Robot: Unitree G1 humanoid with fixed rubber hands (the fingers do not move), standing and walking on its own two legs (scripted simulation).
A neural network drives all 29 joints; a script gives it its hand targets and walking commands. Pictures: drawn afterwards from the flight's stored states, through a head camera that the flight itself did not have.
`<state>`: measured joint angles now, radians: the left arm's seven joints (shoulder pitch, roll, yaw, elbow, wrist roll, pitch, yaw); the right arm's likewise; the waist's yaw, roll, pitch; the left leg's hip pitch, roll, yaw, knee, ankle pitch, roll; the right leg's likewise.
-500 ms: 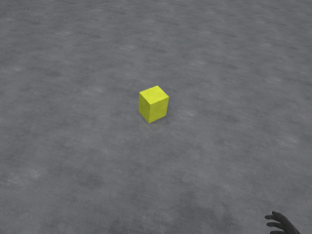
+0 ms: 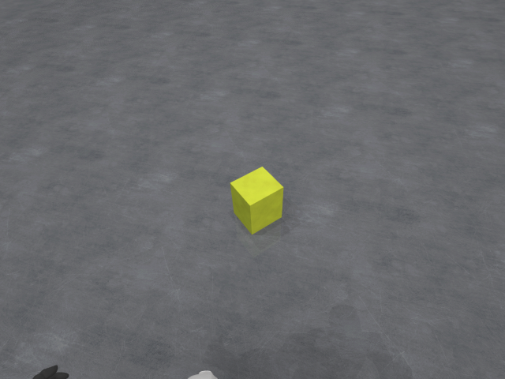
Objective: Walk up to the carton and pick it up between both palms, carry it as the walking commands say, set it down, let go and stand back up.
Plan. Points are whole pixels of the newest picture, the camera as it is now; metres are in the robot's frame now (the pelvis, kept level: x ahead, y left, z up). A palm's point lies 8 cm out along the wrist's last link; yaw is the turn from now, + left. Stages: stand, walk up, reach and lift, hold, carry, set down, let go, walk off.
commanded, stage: walk up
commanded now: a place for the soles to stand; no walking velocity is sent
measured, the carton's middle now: (257, 200) +1.00 +0.01 -0.66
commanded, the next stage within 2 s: none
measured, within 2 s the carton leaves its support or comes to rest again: neither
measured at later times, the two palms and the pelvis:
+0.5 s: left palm (83, 291) +0.31 +0.34 -0.08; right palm (463, 310) +0.25 -0.34 -0.06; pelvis +0.20 +0.01 +0.00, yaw -2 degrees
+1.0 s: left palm (103, 241) +0.44 +0.35 -0.11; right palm (409, 207) +0.48 -0.33 -0.07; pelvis +0.37 +0.02 -0.01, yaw +0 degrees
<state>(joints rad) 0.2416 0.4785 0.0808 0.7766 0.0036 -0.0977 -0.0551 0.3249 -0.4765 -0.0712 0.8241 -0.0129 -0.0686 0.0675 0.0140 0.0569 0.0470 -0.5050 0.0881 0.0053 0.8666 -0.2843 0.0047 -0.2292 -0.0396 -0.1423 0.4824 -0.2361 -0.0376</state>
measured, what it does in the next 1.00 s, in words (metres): walks ahead: left foot, then right foot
